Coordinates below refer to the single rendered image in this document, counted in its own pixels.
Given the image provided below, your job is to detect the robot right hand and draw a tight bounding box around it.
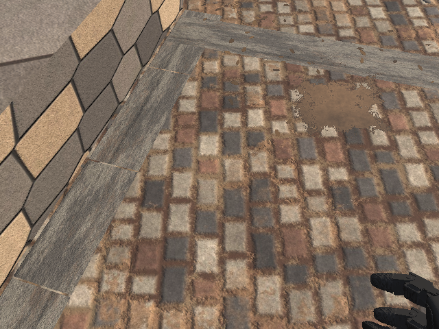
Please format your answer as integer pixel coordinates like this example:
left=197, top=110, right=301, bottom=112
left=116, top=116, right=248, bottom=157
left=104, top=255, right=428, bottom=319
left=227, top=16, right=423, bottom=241
left=362, top=272, right=439, bottom=329

